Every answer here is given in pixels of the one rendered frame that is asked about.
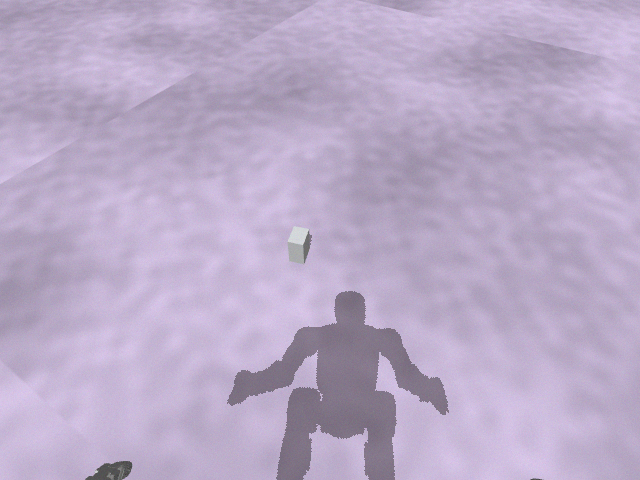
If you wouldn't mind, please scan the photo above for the carton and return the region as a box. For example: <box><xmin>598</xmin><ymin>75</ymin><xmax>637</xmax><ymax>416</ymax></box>
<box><xmin>288</xmin><ymin>226</ymin><xmax>310</xmax><ymax>264</ymax></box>

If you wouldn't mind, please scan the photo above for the left robot hand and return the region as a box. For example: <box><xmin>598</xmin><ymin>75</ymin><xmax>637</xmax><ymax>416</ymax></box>
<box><xmin>85</xmin><ymin>461</ymin><xmax>132</xmax><ymax>480</ymax></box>

